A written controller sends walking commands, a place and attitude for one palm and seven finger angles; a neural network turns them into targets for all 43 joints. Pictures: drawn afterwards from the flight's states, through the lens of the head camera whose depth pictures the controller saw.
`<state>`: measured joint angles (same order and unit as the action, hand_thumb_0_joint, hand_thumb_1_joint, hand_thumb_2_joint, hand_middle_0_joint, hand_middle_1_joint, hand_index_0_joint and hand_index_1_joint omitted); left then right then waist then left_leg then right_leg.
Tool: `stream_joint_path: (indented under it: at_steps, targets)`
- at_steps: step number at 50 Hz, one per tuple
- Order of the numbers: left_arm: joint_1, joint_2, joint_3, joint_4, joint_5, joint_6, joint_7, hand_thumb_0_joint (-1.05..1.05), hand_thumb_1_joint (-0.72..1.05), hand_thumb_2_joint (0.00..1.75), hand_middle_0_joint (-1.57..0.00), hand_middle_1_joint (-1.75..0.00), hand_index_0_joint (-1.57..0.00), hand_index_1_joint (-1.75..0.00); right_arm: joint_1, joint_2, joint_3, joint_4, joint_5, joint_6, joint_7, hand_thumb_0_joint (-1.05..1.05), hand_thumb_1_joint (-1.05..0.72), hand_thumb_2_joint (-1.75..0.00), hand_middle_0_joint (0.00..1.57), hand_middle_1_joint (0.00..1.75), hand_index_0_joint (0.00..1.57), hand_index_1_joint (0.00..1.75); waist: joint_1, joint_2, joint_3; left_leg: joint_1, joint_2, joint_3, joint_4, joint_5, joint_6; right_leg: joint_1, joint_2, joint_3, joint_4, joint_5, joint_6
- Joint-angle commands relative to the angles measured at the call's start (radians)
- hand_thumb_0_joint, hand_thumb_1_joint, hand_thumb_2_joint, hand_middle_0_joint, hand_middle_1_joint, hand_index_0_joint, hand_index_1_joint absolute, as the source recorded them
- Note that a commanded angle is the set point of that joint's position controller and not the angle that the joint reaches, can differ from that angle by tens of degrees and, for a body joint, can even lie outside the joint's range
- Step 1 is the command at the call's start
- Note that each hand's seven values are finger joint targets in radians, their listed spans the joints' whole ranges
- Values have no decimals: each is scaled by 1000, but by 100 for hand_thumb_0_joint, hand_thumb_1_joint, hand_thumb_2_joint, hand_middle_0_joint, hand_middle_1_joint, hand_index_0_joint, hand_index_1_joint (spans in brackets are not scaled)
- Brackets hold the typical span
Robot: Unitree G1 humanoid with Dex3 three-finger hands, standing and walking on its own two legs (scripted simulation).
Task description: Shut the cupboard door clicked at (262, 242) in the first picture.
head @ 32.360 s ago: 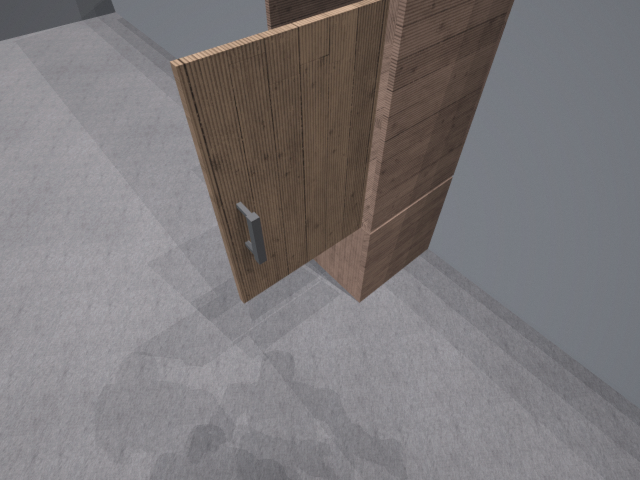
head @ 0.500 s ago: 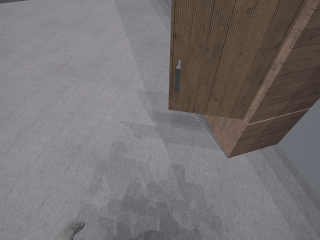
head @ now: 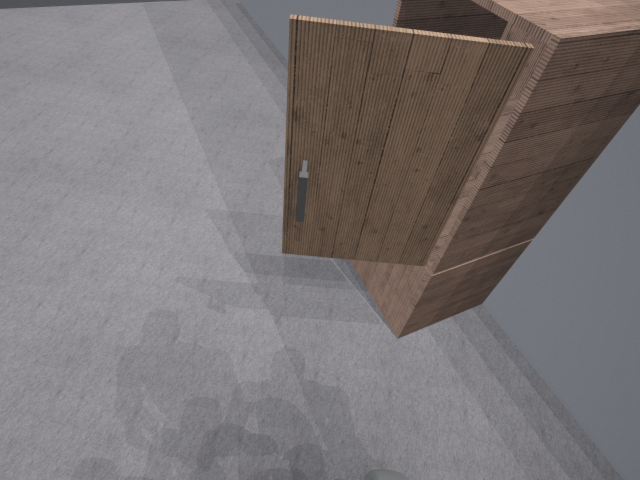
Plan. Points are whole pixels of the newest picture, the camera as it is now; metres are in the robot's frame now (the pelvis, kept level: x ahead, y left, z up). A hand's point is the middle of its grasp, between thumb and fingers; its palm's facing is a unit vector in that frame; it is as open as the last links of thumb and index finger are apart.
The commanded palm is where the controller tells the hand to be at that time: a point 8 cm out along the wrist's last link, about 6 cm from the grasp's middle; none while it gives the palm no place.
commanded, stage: take the last steps up to it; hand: left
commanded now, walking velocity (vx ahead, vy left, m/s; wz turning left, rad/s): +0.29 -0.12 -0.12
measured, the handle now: (302, 191) +0.69 +0.06 -0.10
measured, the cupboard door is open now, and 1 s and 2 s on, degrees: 63 63 63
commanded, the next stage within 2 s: come to a stop and stand still in 0.42 s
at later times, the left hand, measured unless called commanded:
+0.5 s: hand (257, 466) +0.18 +0.09 -0.18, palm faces +0.04 -0.98 -0.19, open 7.2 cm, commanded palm none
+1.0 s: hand (266, 434) +0.22 +0.08 -0.19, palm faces +0.02 -0.97 -0.24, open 7.4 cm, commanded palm none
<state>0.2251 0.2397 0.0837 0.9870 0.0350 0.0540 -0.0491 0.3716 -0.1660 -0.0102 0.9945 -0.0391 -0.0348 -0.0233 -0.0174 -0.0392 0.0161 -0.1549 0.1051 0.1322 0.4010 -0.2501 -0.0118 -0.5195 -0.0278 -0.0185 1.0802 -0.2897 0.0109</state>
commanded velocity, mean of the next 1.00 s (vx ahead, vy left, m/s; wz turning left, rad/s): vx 0.01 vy -0.01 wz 0.00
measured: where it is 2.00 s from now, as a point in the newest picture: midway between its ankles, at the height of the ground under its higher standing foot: outside the picture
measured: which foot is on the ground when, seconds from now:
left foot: down 0.00-0.24, up 0.26-0.54, down 0.56-1.00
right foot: up 0.00-0.22, down 0.24-1.00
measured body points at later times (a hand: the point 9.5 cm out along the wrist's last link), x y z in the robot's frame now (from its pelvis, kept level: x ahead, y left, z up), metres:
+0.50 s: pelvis +0.15 -0.10 -0.01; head +0.17 -0.09 +0.44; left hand +0.18 +0.14 -0.17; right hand +0.20 -0.33 -0.16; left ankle +0.20 +0.01 -0.72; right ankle +0.12 -0.19 -0.75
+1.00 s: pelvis +0.20 -0.11 -0.02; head +0.23 -0.11 +0.43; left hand +0.22 +0.13 -0.17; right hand +0.26 -0.36 -0.17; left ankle +0.21 +0.01 -0.72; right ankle +0.13 -0.20 -0.75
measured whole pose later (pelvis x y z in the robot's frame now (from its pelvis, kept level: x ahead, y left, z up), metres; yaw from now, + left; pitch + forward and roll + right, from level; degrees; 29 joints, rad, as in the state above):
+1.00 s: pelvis +0.20 -0.11 -0.02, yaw -2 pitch -1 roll +1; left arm 0.25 0.17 0.04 1.03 0.03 0.02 0.05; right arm 0.16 -0.20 -0.05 1.01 -0.01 0.07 -0.03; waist 0.02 -0.02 0.08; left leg -0.35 0.01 0.06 0.78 -0.45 -0.03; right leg -0.12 -0.03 -0.08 0.53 -0.39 -0.03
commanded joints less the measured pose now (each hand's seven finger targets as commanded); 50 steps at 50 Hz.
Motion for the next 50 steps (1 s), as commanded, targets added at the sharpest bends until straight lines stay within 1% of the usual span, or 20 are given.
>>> stream_joint_path:
  at_steps: [1, 7, 9, 10, 11, 12, 14, 15, 17, 19, 26, 28, 29, 30, 32, 37, 40, 44, 46, 50]
  targets:
    - [-114, 13, -9, -95, -3, -29, -10, 0, 90, 90, -20, -30, -20, -30, 92, -196, -58, 2, 3, -22, -13, 0, -90, -90, 20, 30, 20, 30, -35, 201, 59, 72, 232, -126, -227, 47, 110, -123, -48, -8, -133, 61, 17]
    - [-140, 23, -12, -78, -7, -46, -10, 0, 90, 90, -20, -30, -20, -30, 70, -216, -75, 25, -2, -8, -1, 0, -90, -90, 20, 30, 20, 30, -32, 236, 75, -16, 243, -75, -155, 63, 103, 121, -22, -84, -444, 31, -2]
    - [-23, 42, -3, -28, -7, -58, -5, 0, 90, 90, -20, -30, -20, -30, 49, -218, -75, 32, 2, -1, 1, 0, -90, -90, 20, 30, 20, 30, 25, 186, 25, -66, 193, -31, -32, 86, 60, 328, 27, -126, -567, 92, -15]
    - [101, 87, 8, 14, -6, -71, 3, 0, 90, 90, -20, -30, -20, -30, 43, -196, -71, 32, 12, -2, 8, 0, -90, -90, 20, 30, 20, 30, 84, 90, -33, -150, 132, 24, 148, 120, 27, 523, 1, -76, -643, 78, -40]
    - [243, 192, 32, 61, -2, -87, 20, 0, 90, 90, -20, -30, -20, -30, 36, -119, -53, 10, 26, -8, 18, 0, -90, -90, 20, 30, 20, 30, 141, -156, -126, -370, 26, 103, 413, -92, -13, 742, -231, 200, -735, -54, -123]
    - [291, 238, 35, 77, -16, -85, 36, 0, 90, 90, -20, -30, -20, -30, -29, -88, -40, -39, 30, -2, 16, 0, -90, -90, 20, 30, 20, 30, 151, -243, -94, -461, -37, 18, 636, -412, -7, 674, -379, 404, -856, -3, -194]
    - [153, 169, 21, 56, -16, -88, 51, 0, 90, 90, -20, -30, -20, -30, -60, -102, -52, -20, 26, 2, 6, 0, -90, -90, 20, 30, 20, 30, 97, -223, -30, -518, 22, -93, 804, -291, 1, 534, -360, 381, -883, -36, -238]
    - [90, 110, 5, 44, -18, -89, 57, 0, 90, 90, -20, -30, -20, -30, -66, -108, -54, -10, 19, 3, 7, 0, -90, -90, 20, 30, 20, 30, 67, -145, 3, -497, 49, -113, 785, -228, -1, 470, -330, 278, -869, 20, -234]
    - [28, 56, -11, 34, -12, -99, 63, 0, 90, 90, -20, -30, -20, -30, -34, -59, -46, 11, 13, 10, 16, 0, -90, -90, 20, 30, 20, 30, 12, -78, -14, -380, 46, -84, 648, -179, -14, 388, -263, 91, -832, 237, -205]
    - [26, 32, -20, 41, -8, -107, 62, 0, 90, 90, -20, -30, -20, -30, -14, -25, -39, 18, 8, 20, 22, 0, -90, -90, 20, 30, 20, 30, -10, -79, 1, -315, 18, -45, 522, -129, -22, 328, -231, 32, -842, 308, -194]
    - [45, 33, -28, 79, -23, -105, 62, 0, 90, 90, -20, -30, -20, -30, -21, -55, -31, 25, 10, -2, 23, 0, -90, -90, 20, 30, 20, 30, -38, -38, 13, -34, -36, -18, 102, 128, -5, 285, -176, 21, -727, 226, -148]
    - [102, -33, -46, 70, -28, -94, 73, 0, 90, 90, -20, -30, -20, -30, 33, -142, -35, 44, 8, -12, 7, 0, -90, -90, 20, 30, 20, 30, -33, 216, -22, 120, 156, -247, 49, 545, 94, 169, -51, -52, -535, 67, -50]
    - [118, -47, -57, 69, -27, -85, 81, 0, 90, 90, -20, -30, -20, -30, 3, -162, -29, 36, 11, -2, -6, 0, -90, -90, 20, 30, 20, 30, -15, 228, -11, 57, 240, -307, 23, 683, 152, 221, -25, -62, -510, -104, -23]
    - [132, -38, -61, 81, -28, -67, 86, 0, 90, 90, -20, -30, -20, -30, -55, -155, -20, 32, 18, 2, -20, 0, -90, -90, 20, 30, 20, 30, 6, 293, -36, 31, 237, -308, -15, 744, 168, 262, -32, -47, -487, -163, 0]
    - [137, -14, -62, 94, -28, -51, 88, 0, 90, 90, -20, -30, -20, -30, -136, -139, -12, 24, 31, 11, -32, 0, -90, -90, 20, 30, 20, 30, 32, 256, 4, -4, 193, -236, -18, 788, 157, 302, -53, -17, -541, -99, 0]
    - [137, 41, -44, 72, -14, -51, 100, 0, 90, 90, -20, -30, -20, -30, -157, -134, -46, 5, 36, 48, -26, 0, -90, -90, 20, 30, 20, 30, 6, 22, -64, 75, 73, -123, 125, 644, 60, 311, -116, 50, -628, 522, -41]
    - [141, 68, -27, 34, -14, -49, 104, 0, 90, 90, -20, -30, -20, -30, -152, -135, -59, -18, 30, 64, -22, 0, -90, -90, 20, 30, 20, 30, 12, -28, -124, 23, 42, -80, 193, 550, 40, 369, -167, 75, -593, 745, -69]
    - [152, 81, -19, 23, -3, -43, 104, 0, 90, 90, -20, -30, -20, -30, -220, -77, -52, -57, 26, 81, -8, 0, -90, -90, 20, 30, 20, 30, 51, -132, -30, -254, -91, -59, 400, -188, -10, 473, -302, 161, -626, 1071, -190]
    - [115, 94, -14, 11, 3, -41, 106, 0, 90, 90, -20, -30, -20, -30, -245, -76, -50, -62, 29, 86, -9, 0, -90, -90, 20, 30, 20, 30, 48, -120, 16, -311, -93, -96, 473, -270, -17, 490, -307, 149, -635, 1041, -229]
    - [67, 108, -12, 4, -8, -42, 101, 0, 90, 90, -20, -30, -20, -30, -196, -74, -39, -32, 31, 77, -4, 0, -90, -90, 20, 30, 20, 30, 27, -117, 17, -197, -88, -70, 241, -105, -20, 463, -232, 81, -593, 860, -178]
